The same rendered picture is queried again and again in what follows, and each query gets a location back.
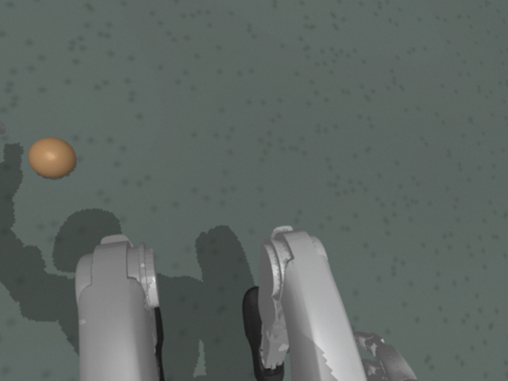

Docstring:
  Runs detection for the right robot hand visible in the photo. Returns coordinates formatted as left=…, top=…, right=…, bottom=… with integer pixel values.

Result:
left=353, top=332, right=417, bottom=381

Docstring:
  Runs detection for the ball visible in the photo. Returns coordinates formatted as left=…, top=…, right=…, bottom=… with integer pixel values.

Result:
left=28, top=137, right=76, bottom=178

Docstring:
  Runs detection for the right robot foot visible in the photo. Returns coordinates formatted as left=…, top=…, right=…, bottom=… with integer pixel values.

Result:
left=242, top=287, right=284, bottom=381

